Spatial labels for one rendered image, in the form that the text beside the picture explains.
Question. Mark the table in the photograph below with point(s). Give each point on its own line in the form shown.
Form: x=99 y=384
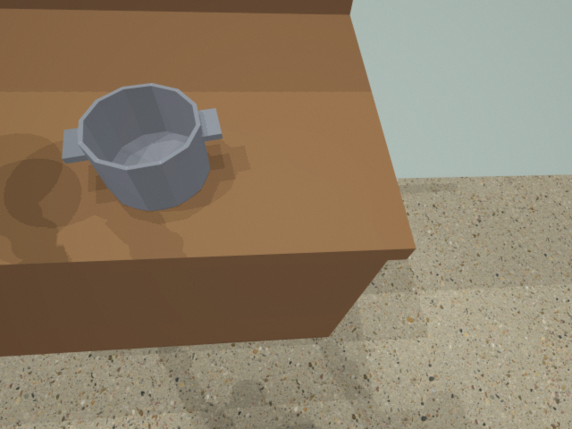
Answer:
x=299 y=212

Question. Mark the pot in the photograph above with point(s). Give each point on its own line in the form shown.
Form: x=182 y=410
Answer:
x=147 y=143

